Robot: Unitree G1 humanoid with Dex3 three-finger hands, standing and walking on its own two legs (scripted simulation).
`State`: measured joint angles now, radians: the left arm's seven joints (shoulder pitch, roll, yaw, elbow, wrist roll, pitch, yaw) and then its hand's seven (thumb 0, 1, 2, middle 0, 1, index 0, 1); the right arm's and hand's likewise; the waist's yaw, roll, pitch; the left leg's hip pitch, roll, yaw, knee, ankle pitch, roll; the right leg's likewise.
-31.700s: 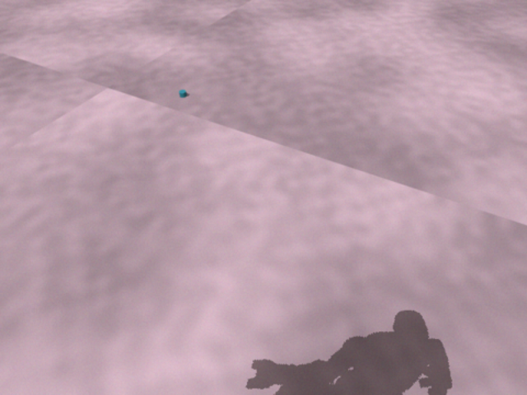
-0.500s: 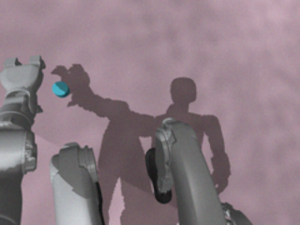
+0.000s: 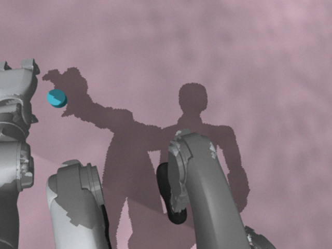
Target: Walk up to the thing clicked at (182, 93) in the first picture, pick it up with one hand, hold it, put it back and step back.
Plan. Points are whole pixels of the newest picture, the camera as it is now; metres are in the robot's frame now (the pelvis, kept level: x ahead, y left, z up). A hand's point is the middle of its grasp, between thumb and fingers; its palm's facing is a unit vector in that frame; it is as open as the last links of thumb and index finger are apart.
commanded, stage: rise first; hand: left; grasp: from above
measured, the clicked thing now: (57, 98) +0.52 +0.19 -0.31
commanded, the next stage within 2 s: approach in 1.08 s
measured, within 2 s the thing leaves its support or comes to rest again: neither
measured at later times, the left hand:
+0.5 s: hand (24, 99) +0.48 +0.23 -0.18, palm faces -0.43 -0.06 -0.90, open 12.9 cm
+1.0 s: hand (27, 100) +0.48 +0.23 -0.18, palm faces -0.42 -0.07 -0.90, open 12.7 cm
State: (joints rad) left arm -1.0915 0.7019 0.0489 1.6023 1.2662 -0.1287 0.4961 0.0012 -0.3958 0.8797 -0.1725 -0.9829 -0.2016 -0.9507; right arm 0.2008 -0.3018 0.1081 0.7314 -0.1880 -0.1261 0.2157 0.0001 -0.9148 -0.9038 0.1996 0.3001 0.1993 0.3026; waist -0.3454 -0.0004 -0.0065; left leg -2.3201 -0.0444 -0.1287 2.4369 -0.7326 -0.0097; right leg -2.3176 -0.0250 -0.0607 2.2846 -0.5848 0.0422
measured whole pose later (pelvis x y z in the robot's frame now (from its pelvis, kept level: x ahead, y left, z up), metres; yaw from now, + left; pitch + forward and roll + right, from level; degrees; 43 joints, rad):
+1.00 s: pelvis +0.00 +0.00 +0.00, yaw +1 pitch +35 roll -8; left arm -1.08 0.67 0.05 1.60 1.28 -0.14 0.51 0.00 -0.30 0.81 -0.30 -0.84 -0.30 -0.83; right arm 0.20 -0.30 0.08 0.75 -0.19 -0.14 0.23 0.00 -0.91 -0.90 0.20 0.30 0.20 0.30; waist -0.33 0.01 -0.03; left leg -2.31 -0.05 -0.12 2.42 -0.73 -0.01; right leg -2.31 -0.03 -0.06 2.28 -0.58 0.04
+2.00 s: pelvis +0.00 +0.00 +0.00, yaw +0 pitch +34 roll -8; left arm -1.13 0.67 0.00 1.58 1.26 -0.13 0.50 0.00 -0.42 0.90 -0.16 -1.01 -0.18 -0.97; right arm 0.24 -0.31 0.10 0.74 -0.20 -0.14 0.26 0.00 -0.91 -0.90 0.20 0.30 0.20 0.30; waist -0.35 -0.01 0.01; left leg -2.33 -0.05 -0.14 2.45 -0.73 -0.02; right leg -2.33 -0.02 -0.07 2.29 -0.57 0.04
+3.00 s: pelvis -0.01 +0.01 -0.01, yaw -5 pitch +31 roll -14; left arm -1.22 0.88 0.02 1.83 1.29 -0.14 0.69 0.00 -0.37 0.88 -0.11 -1.11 -0.17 -1.04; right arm 0.19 -0.37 0.28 0.63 -0.26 -0.28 0.34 0.00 -0.92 -0.90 0.20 0.30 0.20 0.30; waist -0.49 -0.11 0.18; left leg -2.32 -0.04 -0.22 2.51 -0.74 -0.01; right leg -2.28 0.00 -0.14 2.28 -0.55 0.06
